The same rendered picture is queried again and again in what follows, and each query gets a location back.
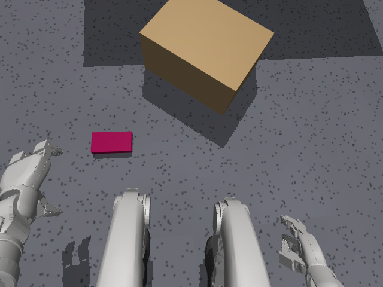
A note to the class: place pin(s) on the right robot hand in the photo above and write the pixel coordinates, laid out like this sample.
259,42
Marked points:
306,251

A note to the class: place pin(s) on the left robot arm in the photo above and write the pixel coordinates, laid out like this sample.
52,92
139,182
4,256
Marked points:
18,209

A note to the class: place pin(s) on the left robot hand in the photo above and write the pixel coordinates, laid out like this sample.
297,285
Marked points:
31,170

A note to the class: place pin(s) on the right robot arm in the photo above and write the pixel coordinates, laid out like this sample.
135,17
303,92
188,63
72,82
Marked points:
321,276

